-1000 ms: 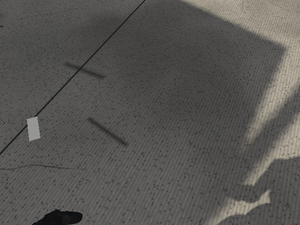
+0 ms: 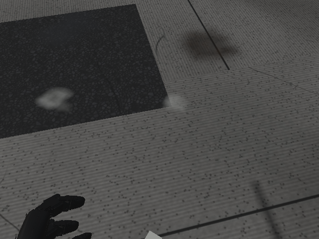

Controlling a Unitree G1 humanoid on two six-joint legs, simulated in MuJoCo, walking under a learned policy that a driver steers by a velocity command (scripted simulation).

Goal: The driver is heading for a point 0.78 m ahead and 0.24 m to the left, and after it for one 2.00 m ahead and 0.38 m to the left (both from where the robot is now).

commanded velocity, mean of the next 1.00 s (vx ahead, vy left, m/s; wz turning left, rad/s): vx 0.87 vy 0.00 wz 0.67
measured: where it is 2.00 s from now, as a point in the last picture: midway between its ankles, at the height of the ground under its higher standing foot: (85, 149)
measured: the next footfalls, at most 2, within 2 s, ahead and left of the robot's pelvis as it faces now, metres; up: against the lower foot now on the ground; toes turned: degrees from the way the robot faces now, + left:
right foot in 0.02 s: +0.20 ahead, -0.17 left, +0.00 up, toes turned +4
left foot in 0.48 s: +0.55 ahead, +0.11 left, +0.00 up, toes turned +31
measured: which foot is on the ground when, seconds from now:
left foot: down 0.00-0.02, up 0.04-0.46, down 0.48-0.90, up 0.92-1.00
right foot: up 0.00-0.00, down 0.02-0.48, up 0.50-0.86, down 0.88-1.00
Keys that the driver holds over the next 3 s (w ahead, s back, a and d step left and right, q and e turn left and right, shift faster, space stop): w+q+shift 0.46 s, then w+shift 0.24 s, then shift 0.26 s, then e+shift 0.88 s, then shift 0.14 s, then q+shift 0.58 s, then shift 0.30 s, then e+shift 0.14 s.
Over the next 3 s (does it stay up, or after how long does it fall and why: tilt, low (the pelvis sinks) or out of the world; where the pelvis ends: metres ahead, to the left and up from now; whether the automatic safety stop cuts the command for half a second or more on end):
stays up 0.92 0.29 0.02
